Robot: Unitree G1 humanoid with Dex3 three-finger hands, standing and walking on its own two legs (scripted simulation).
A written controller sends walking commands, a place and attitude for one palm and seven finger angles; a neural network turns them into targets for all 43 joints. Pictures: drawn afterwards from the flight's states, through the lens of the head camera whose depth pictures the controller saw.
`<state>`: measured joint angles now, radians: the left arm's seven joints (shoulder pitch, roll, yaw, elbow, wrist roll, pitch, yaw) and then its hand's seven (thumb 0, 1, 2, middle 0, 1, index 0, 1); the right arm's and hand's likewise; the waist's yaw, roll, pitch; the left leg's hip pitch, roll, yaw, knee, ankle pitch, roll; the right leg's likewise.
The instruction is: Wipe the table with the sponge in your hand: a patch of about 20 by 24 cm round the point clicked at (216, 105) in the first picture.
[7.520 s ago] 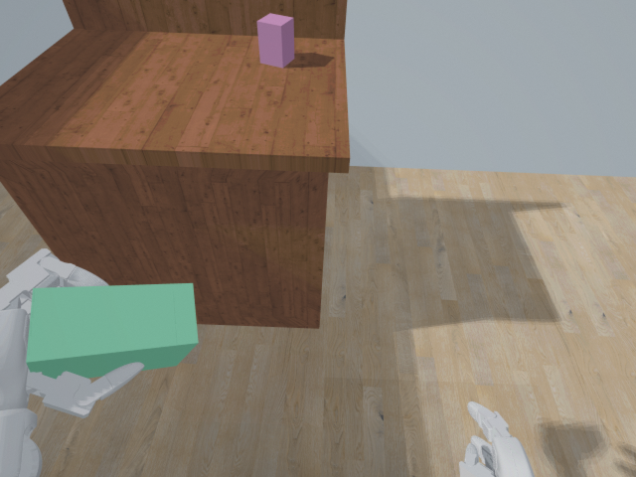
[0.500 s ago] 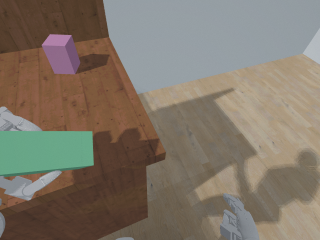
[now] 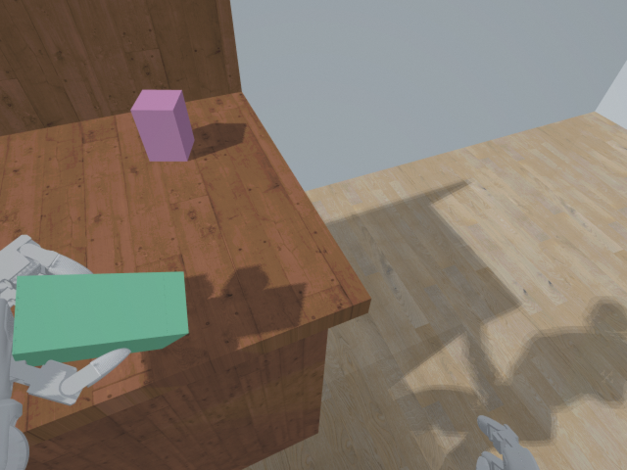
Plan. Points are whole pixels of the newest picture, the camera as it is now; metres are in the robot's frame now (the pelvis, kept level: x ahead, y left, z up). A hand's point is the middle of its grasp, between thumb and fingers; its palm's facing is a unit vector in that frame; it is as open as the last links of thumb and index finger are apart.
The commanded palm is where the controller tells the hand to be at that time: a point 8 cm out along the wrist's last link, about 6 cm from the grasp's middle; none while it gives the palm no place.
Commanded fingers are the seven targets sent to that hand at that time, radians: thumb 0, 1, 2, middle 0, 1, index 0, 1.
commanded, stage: come to a stop and stand still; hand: left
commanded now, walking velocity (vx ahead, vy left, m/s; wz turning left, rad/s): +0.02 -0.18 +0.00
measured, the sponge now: (128, 316) +0.23 +0.20 +0.15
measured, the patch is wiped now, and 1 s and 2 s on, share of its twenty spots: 0.00 0.00 0.00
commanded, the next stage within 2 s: look again from close up in 1.84 s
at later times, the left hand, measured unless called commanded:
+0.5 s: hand (16, 311) +0.22 +0.30 +0.16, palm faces +0.40 -0.85 -0.35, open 10.1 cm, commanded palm +0.16 +0.33 +0.18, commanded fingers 0.00 0.10 1.30 -1.20 -1.60 -1.20 -1.60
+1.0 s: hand (67, 298) +0.25 +0.27 +0.15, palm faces +0.27 -0.85 -0.44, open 10.1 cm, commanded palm +0.19 +0.31 +0.18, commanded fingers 0.00 0.10 1.30 -1.20 -1.60 -1.20 -1.60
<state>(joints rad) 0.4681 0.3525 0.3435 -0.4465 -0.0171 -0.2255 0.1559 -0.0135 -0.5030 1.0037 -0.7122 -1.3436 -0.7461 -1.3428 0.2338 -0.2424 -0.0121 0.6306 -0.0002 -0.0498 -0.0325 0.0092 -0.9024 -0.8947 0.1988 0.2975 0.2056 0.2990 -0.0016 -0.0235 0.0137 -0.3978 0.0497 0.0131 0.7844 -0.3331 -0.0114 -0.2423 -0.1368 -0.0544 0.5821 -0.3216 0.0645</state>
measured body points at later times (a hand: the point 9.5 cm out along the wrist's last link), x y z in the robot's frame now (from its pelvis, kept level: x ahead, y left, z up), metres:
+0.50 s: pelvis +0.00 +0.05 +0.00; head +0.00 +0.06 +0.45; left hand +0.20 +0.34 +0.18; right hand +0.17 -0.17 -0.08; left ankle +0.02 +0.17 -0.73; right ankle -0.01 -0.07 -0.73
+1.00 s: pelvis +0.02 +0.03 +0.00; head +0.06 +0.04 +0.45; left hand +0.23 +0.31 +0.17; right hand +0.18 -0.22 -0.08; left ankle +0.02 +0.17 -0.73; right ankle -0.01 -0.07 -0.73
